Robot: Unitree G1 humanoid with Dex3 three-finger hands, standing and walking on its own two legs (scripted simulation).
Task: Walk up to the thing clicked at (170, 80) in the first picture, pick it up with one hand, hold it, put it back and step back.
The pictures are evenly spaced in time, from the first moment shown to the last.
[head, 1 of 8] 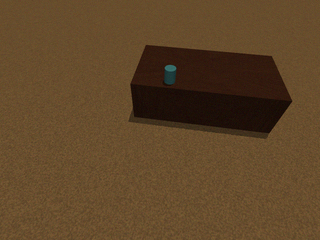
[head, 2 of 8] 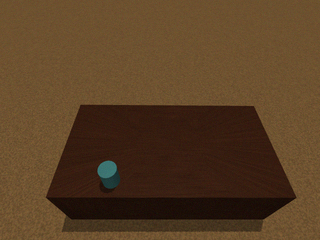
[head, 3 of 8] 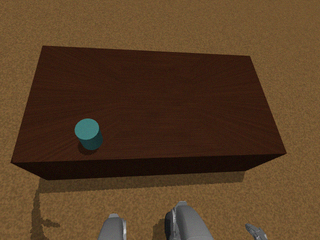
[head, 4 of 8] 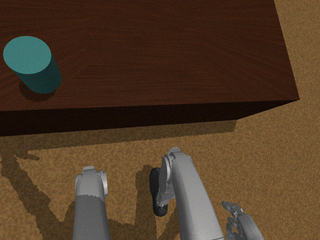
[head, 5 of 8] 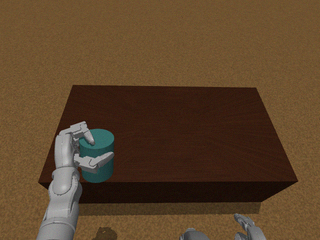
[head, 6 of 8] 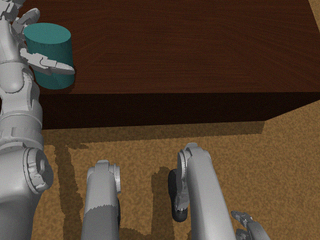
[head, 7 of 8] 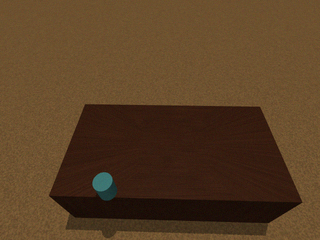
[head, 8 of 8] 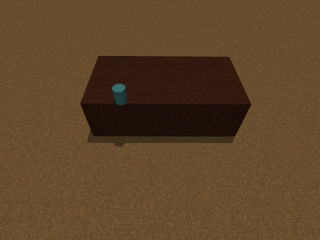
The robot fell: no
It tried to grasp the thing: yes
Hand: left
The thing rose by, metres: 0.33
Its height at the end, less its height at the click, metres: +0.00
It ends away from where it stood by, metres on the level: 0.06
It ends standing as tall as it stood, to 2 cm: yes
